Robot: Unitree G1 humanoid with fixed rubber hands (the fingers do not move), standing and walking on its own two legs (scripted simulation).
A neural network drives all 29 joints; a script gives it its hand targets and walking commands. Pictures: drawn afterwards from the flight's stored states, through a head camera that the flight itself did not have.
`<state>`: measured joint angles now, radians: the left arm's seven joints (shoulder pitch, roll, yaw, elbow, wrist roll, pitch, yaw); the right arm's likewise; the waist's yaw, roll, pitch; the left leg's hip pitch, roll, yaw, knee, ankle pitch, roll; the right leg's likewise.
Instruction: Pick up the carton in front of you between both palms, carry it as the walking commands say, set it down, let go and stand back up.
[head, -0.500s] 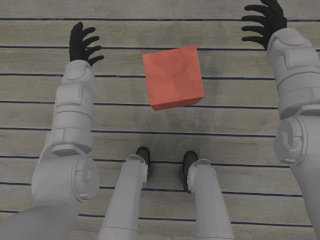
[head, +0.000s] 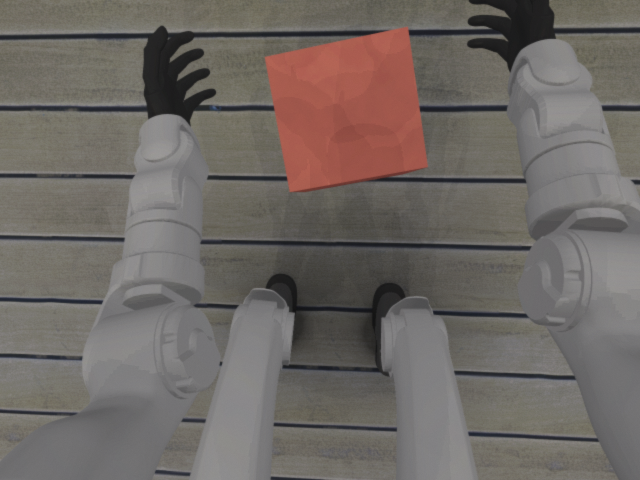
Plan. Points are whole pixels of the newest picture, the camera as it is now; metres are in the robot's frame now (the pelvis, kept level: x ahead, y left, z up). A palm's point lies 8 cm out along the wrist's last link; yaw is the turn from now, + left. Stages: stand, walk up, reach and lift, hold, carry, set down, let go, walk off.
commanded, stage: reach and lift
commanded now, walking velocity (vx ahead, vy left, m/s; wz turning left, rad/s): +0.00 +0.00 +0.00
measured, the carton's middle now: (345, 126) +0.51 -0.01 -0.46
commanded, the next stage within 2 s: none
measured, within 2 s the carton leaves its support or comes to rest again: leaves its support in 1.38 s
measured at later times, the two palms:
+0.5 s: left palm (228, 138) +0.48 +0.18 -0.37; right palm (457, 100) +0.54 -0.18 -0.37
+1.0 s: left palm (241, 137) +0.48 +0.16 -0.38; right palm (443, 105) +0.53 -0.16 -0.38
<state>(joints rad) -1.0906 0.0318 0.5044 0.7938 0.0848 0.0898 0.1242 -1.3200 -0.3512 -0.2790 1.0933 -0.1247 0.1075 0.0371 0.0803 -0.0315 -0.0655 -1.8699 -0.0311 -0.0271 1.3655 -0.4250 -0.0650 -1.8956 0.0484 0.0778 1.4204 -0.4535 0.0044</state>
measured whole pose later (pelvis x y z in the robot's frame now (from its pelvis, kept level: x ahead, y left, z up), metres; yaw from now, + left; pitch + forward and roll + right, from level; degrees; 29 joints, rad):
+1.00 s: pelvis -0.05 +0.01 -0.20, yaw +1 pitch +37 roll +4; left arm -1.49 0.20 0.23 1.10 -0.20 0.06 0.18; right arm -1.67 -0.48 0.08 1.28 0.20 0.08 -0.03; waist 0.06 0.04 0.41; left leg -2.24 -0.05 0.00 2.14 -0.55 -0.07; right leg -2.26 0.03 0.06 2.20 -0.59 0.01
